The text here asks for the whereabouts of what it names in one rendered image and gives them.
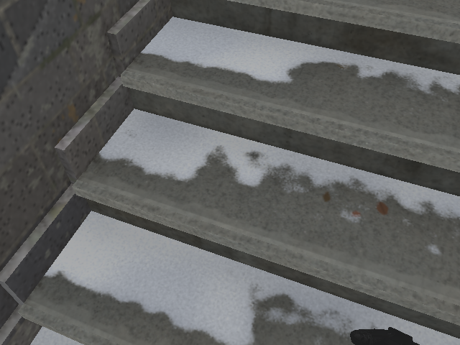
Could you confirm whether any right robot hand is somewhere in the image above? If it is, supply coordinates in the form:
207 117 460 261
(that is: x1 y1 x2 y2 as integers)
350 327 420 345

